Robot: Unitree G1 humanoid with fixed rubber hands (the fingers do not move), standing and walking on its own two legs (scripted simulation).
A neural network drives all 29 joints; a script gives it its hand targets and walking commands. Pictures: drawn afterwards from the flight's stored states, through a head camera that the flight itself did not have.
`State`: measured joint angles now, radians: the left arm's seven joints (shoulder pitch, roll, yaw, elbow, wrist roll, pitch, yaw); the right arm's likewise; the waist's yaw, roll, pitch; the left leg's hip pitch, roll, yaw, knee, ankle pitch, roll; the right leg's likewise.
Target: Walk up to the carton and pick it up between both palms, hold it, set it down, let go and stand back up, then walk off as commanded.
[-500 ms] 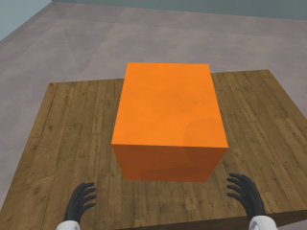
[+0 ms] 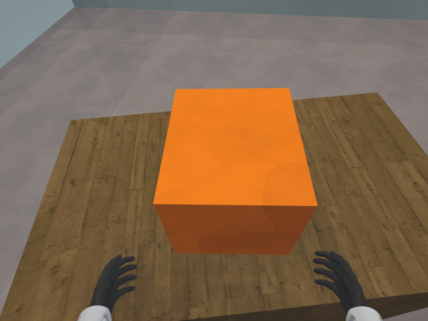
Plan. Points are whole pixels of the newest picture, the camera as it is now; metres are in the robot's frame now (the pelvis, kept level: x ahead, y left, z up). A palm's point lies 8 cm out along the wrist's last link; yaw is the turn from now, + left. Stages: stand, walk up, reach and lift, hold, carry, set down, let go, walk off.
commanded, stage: let go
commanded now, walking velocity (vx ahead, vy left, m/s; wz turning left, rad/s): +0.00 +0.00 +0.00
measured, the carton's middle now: (231, 171) +0.46 -0.01 -0.03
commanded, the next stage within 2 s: stand in 0.40 s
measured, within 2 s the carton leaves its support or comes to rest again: neither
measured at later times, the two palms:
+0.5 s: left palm (104, 298) +0.20 +0.24 -0.06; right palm (351, 302) +0.19 -0.22 -0.07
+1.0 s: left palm (84, 309) +0.18 +0.27 -0.06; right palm (387, 313) +0.17 -0.27 -0.06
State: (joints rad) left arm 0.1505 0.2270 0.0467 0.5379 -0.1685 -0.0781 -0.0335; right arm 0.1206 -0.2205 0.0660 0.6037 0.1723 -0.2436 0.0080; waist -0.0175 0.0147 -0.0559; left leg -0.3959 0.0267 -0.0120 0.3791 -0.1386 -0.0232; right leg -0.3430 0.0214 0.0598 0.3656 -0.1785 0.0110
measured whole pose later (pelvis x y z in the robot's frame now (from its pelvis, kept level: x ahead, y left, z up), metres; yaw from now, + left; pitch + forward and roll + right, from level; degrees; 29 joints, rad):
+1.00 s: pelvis +0.00 +0.00 -0.01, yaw +0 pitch +4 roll +0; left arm 0.19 0.35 0.05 0.53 -0.04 -0.04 -0.03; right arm 0.12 -0.28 -0.06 0.66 0.03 -0.03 0.03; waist -0.02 -0.05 -0.07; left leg -0.35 0.02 -0.01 0.47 -0.19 -0.02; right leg -0.31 0.01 0.06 0.48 -0.25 0.01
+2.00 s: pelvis -0.01 +0.00 -0.01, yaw +0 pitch +3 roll +0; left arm 0.22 0.36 0.05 0.53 -0.04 -0.05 -0.02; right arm 0.13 -0.29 -0.08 0.66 0.03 -0.04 0.03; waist -0.02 -0.03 -0.07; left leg -0.35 0.02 -0.01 0.49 -0.20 -0.02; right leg -0.31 0.01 0.06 0.50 -0.25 0.01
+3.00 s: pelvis -0.07 -0.01 -0.02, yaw +3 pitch -4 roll +0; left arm 0.31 0.36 0.05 0.55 -0.04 0.03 0.00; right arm 0.12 -0.35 -0.08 0.60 0.03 -0.01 0.02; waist -0.02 0.07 -0.02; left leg -0.41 -0.10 -0.07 1.11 -0.37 -0.02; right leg -0.33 0.01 0.00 0.66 -0.26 -0.02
